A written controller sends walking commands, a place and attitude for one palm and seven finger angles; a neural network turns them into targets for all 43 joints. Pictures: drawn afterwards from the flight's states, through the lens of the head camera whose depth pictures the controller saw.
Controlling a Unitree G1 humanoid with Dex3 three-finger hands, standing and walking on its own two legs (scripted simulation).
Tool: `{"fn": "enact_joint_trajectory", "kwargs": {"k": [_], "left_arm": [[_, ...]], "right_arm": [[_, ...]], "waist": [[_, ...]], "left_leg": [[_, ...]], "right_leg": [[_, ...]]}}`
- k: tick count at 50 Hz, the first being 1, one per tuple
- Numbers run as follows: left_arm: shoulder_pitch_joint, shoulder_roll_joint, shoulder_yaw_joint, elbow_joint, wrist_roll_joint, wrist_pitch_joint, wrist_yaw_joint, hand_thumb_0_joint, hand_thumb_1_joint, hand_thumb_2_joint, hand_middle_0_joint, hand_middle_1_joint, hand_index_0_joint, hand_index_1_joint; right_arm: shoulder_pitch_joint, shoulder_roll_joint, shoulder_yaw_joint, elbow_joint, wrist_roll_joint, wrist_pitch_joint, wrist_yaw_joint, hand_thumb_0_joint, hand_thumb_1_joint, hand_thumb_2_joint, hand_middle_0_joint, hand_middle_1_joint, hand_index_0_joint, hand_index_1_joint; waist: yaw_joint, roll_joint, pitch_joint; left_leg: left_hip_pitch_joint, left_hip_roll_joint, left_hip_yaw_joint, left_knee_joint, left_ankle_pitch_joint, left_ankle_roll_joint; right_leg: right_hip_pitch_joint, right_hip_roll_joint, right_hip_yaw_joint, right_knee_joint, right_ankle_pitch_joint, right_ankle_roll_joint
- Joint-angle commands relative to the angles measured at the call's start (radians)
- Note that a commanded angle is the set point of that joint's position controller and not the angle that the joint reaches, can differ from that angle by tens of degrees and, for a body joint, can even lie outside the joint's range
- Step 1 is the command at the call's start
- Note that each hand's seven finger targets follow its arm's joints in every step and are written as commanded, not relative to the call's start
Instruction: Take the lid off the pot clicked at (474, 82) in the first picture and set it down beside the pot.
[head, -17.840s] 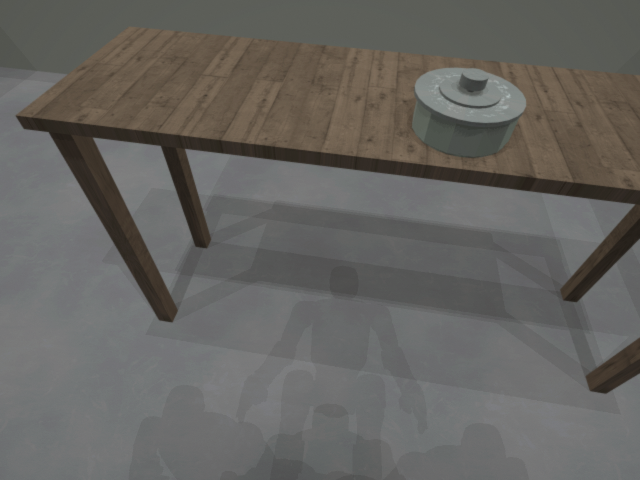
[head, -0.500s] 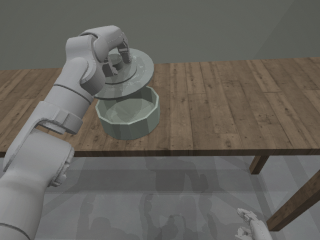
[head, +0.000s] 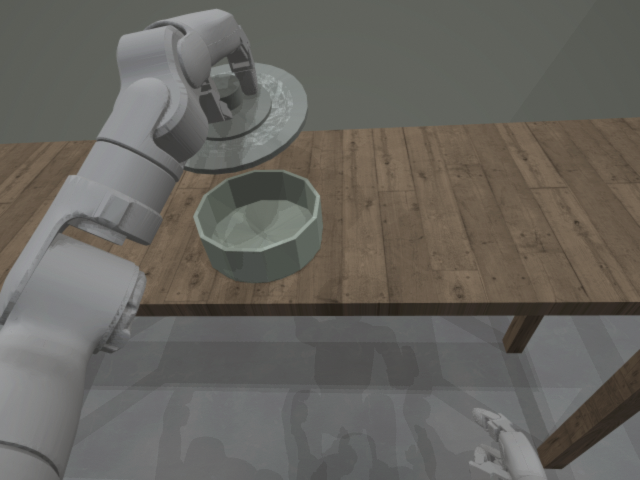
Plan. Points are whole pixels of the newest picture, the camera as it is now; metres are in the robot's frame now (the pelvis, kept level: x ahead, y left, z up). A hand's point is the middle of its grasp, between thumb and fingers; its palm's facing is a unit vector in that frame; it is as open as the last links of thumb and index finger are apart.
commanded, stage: lift the lid straight up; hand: left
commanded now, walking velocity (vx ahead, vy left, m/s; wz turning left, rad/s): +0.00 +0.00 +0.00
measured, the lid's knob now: (222, 93) +0.47 +0.14 +0.28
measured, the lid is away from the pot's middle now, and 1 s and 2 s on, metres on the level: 0.02 0.09 0.21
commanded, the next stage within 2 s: move the lid sideways beside the pot in 0.28 s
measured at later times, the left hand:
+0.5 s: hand (206, 84) +0.43 +0.14 +0.31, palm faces -0.09 -0.12 -0.99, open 7.3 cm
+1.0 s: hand (141, 95) +0.42 +0.21 +0.31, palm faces -0.08 -0.11 -0.99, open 7.3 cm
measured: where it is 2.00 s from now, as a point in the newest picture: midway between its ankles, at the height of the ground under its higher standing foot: outside the picture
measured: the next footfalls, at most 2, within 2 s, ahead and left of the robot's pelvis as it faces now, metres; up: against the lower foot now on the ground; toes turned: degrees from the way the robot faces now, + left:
none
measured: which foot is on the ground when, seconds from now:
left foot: down 0.00-1.00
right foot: down 0.00-1.00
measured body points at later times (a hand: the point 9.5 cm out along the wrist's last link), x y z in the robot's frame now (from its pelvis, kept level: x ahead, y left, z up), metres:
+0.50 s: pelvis +0.00 +0.00 +0.00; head +0.00 -0.04 +0.45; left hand +0.43 +0.14 +0.36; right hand +0.19 -0.23 -0.11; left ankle +0.01 +0.09 -0.75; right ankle -0.01 -0.11 -0.75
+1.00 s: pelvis +0.00 +0.00 +0.00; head +0.00 -0.03 +0.45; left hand +0.42 +0.21 +0.36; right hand +0.18 -0.23 -0.11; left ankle +0.01 +0.09 -0.75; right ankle -0.01 -0.11 -0.75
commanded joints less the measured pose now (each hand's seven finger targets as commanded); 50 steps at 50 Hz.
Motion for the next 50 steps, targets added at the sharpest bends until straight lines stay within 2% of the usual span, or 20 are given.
{"fn": "enact_joint_trajectory", "kwargs": {"k": [1, 3, 6, 9, 11, 14, 16, 24, 26, 29, 31, 32, 33, 34, 36, 39, 41, 43, 49, 50], "left_arm": [[-0.664, 0.23, 0.124, -0.164, 0.062, 0.01, 0.063, 0.0, 0.715, 0.971, -0.814, -0.977, -0.846, -0.966], [-0.618, 0.212, 0.106, -0.101, 0.043, 0.021, 0.056, 0.0, 0.715, 0.971, -0.814, -0.977, -0.846, -0.966], [-0.709, 0.189, 0.083, -0.176, 0.06, 0.016, 0.054, 0.0, 0.715, 0.971, -0.814, -0.977, -0.846, -0.966], [-0.662, 0.273, 0.159, -0.186, 0.076, 0.022, 0.054, 0.0, 0.715, 0.971, -0.814, -0.977, -0.846, -0.966], [-0.637, 0.215, 0.104, -0.086, 0.072, 0.032, 0.043, 0.0, 0.715, 0.971, -0.814, -0.977, -0.846, -0.966], [-0.717, 0.248, 0.132, -0.279, 0.063, 0.017, 0.048, 0.0, 0.715, 0.971, -0.814, -0.977, -0.846, -0.966], [-0.672, 0.209, 0.107, -0.193, 0.063, 0.031, 0.045, 0.0, 0.715, 0.971, -0.814, -0.977, -0.846, -0.966], [-0.597, 0.352, 0.22, -0.242, 0.103, -0.004, 0.042, 0.0, 0.715, 0.971, -0.814, -0.977, -0.846, -0.966], [-0.563, 0.283, 0.159, -0.166, 0.095, 0.005, 0.034, 0.0, 0.715, 0.971, -0.814, -0.977, -0.846, -0.966], [-0.625, 0.366, 0.219, -0.314, 0.099, -0.008, 0.036, 0.0, 0.715, 0.971, -0.814, -0.977, -0.846, -0.966], [-0.591, 0.296, 0.161, -0.233, 0.093, 0.002, 0.03, 0.0, 0.715, 0.971, -0.814, -0.977, -0.846, -0.966], [-0.577, 0.322, 0.18, -0.208, 0.093, 0.005, 0.028, 0.0, 0.715, 0.971, -0.814, -0.977, -0.846, -0.966], [-0.556, 0.318, 0.172, -0.232, 0.077, 0.006, 0.028, 0.0, 0.715, 0.971, -0.814, -0.977, -0.846, -0.966], [-0.603, 0.378, 0.221, -0.269, 0.097, -0.005, 0.031, 0.0, 0.715, 0.971, -0.814, -0.977, -0.846, -0.966], [-0.617, 0.314, 0.156, -0.24, 0.092, -0.009, 0.027, 0.0, 0.715, 0.971, -0.814, -0.977, -0.846, -0.966], [-0.645, 0.368, 0.197, -0.315, 0.093, -0.022, 0.031, 0.0, 0.715, 0.971, -0.814, -0.977, -0.846, -0.966], [-0.589, 0.333, 0.162, -0.188, 0.095, -0.017, 0.025, 0.0, 0.715, 0.971, -0.814, -0.977, -0.846, -0.966], [-0.566, 0.35, 0.167, -0.204, 0.079, -0.021, 0.028, 0.0, 0.715, 0.971, -0.814, -0.977, -0.846, -0.966], [-0.609, 0.411, 0.221, -0.277, 0.095, -0.052, 0.03, 0.0, 0.715, 0.971, -0.814, -0.977, -0.846, -0.966], [-0.563, 0.372, 0.19, -0.194, 0.098, -0.044, 0.025, 0.0, 0.715, 0.971, -0.814, -0.977, -0.846, -0.966]], "right_arm": [[-0.138, -0.091, -0.034, -0.15, -0.001, -0.046, -0.011, 0.0, -0.9, -0.9, 0.2, 0.3, 0.2, 0.3], [-0.131, -0.111, -0.04, -0.136, 0.003, -0.037, -0.011, 0.0, -0.9, -0.9, 0.2, 0.3, 0.2, 0.3], [-0.136, -0.092, -0.034, -0.149, 0.001, -0.049, -0.011, 0.0, -0.9, -0.9, 0.2, 0.3, 0.2, 0.3], [-0.117, -0.102, -0.041, -0.154, -0.007, -0.049, -0.009, 0.0, -0.9, -0.9, 0.2, 0.3, 0.2, 0.3], [-0.121, -0.099, -0.033, -0.141, 0.002, -0.035, -0.011, 0.0, -0.9, -0.9, 0.2, 0.3, 0.2, 0.3], [-0.129, -0.097, -0.041, -0.17, -0.003, -0.046, -0.006, 0.0, -0.9, -0.9, 0.2, 0.3, 0.2, 0.3], [-0.132, -0.093, -0.036, -0.157, 0.0, -0.046, -0.007, 0.0, -0.9, -0.9, 0.2, 0.3, 0.2, 0.3], [-0.127, -0.105, -0.043, -0.182, -0.005, -0.019, -0.002, 0.0, -0.9, -0.9, 0.2, 0.3, 0.2, 0.3], [-0.128, -0.104, -0.04, -0.171, 0.004, -0.004, -0.003, 0.0, -0.9, -0.9, 0.2, 0.3, 0.2, 0.3], [-0.13, -0.106, -0.047, -0.197, -0.001, -0.008, -0.004, 0.0, -0.9, -0.9, 0.2, 0.3, 0.2, 0.3], [-0.132, -0.101, -0.042, -0.187, 0.005, -0.004, -0.005, 0.0, -0.9, -0.9, 0.2, 0.3, 0.2, 0.3], [-0.125, -0.108, -0.042, -0.179, 0.006, 0.0, -0.007, 0.0, -0.9, -0.9, 0.2, 0.3, 0.2, 0.3], [-0.132, -0.123, -0.049, -0.182, 0.006, 0.002, -0.005, 0.0, -0.9, -0.9, 0.2, 0.3, 0.2, 0.3], [-0.111, -0.114, -0.048, -0.187, 0.002, -0.006, -0.009, 0.0, -0.9, -0.9, 0.2, 0.3, 0.2, 0.3], [-0.13, -0.106, -0.041, -0.185, 0.008, -0.004, -0.011, 0.0, -0.9, -0.9, 0.2, 0.3, 0.2, 0.3], [-0.119, -0.111, -0.048, -0.187, 0.005, -0.013, -0.011, 0.0, -0.9, -0.9, 0.2, 0.3, 0.2, 0.3], [-0.123, -0.113, -0.041, -0.171, 0.011, -0.003, -0.015, 0.0, -0.9, -0.9, 0.2, 0.3, 0.2, 0.3], [-0.124, -0.13, -0.05, -0.17, 0.011, -0.003, -0.015, 0.0, -0.9, -0.9, 0.2, 0.3, 0.2, 0.3], [-0.107, -0.116, -0.051, -0.178, 0.009, -0.015, -0.013, 0.0, -0.9, -0.9, 0.2, 0.3, 0.2, 0.3], [-0.115, -0.116, -0.047, -0.17, 0.011, -0.009, -0.014, 0.0, -0.9, -0.9, 0.2, 0.3, 0.2, 0.3]], "waist": [[-0.003, -0.142, -0.37], [-0.008, -0.122, -0.307], [-0.01, -0.112, -0.373], [0.005, -0.122, -0.425], [-0.009, -0.164, -0.311], [0.002, -0.093, -0.457], [-0.007, -0.129, -0.384], [0.025, -0.146, -0.418], [0.009, -0.166, -0.322], [0.019, -0.111, -0.445], [0.002, -0.141, -0.365], [0.005, -0.139, -0.339], [0.005, -0.091, -0.354], [0.011, -0.12, -0.397], [-0.005, -0.12, -0.355], [0.0, -0.07, -0.425], [-0.011, -0.115, -0.324], [-0.01, -0.058, -0.335], [-0.001, -0.046, -0.421], [-0.01, -0.074, -0.353]], "left_leg": [[0.178, -0.017, -0.039, 0.016, 0.279, 0.018], [0.163, -0.012, -0.039, 0.003, 0.226, 0.013], [0.187, -0.016, -0.042, 0.009, 0.265, 0.017], [0.181, -0.018, -0.043, 0.019, 0.313, 0.018], [0.143, -0.013, -0.036, 0.007, 0.248, 0.017], [0.206, -0.016, -0.045, 0.019, 0.322, 0.016], [0.196, -0.014, -0.043, 0.028, 0.334, 0.019], [0.159, -0.01, -0.033, 0.025, 0.348, 0.015], [0.148, -0.004, -0.03, 0.017, 0.295, 0.015], [0.183, -0.01, -0.036, 0.031, 0.352, 0.017], [0.176, -0.009, -0.036, 0.036, 0.337, 0.02], [0.165, -0.006, -0.036, 0.027, 0.309, 0.018], [0.179, -0.005, -0.042, 0.031, 0.317, 0.015], [0.176, -0.011, -0.043, 0.027, 0.313, 0.018], [0.171, -0.012, -0.042, 0.029, 0.283, 0.019], [0.195, -0.014, -0.051, 0.037, 0.317, 0.016], [0.161, -0.009, -0.048, 0.03, 0.264, 0.017], [0.176, -0.008, -0.054, 0.031, 0.251, 0.013], [0.2, -0.009, -0.062, 0.044, 0.332, 0.014], [0.181, -0.005, -0.061, 0.046, 0.32, 0.015]], "right_leg": [[0.084, 0.031, 0.028, -0.018, 0.289, -0.027], [0.044, 0.033, 0.016, -0.037, 0.24, -0.03], [0.075, 0.033, 0.026, -0.019, 0.27, -0.029], [0.119, 0.031, 0.036, -0.016, 0.318, -0.03], [0.065, 0.028, 0.022, -0.027, 0.27, -0.025], [0.121, 0.034, 0.034, -0.009, 0.309, -0.03], [0.082, 0.034, 0.023, -0.009, 0.321, -0.029], [0.138, 0.025, 0.034, -0.006, 0.329, -0.029], [0.073, 0.028, 0.018, -0.017, 0.279, -0.028], [0.13, 0.029, 0.037, -0.007, 0.318, -0.03], [0.08, 0.029, 0.023, -0.011, 0.308, -0.028], [0.069, 0.03, 0.02, -0.018, 0.283, -0.028], [0.063, 0.031, 0.015, -0.019, 0.284, -0.035], [0.098, 0.032, 0.03, -0.02, 0.284, -0.03], [0.065, 0.03, 0.021, -0.018, 0.259, -0.028], [0.088, 0.033, 0.028, -0.014, 0.269, -0.033], [0.038, 0.031, 0.012, -0.024, 0.23, -0.03], [0.032, 0.033, 0.011, -0.028, 0.213, -0.038], [0.075, 0.034, 0.02, -0.016, 0.257, -0.037], [0.04, 0.034, 0.01, -0.016, 0.244, -0.038]]}}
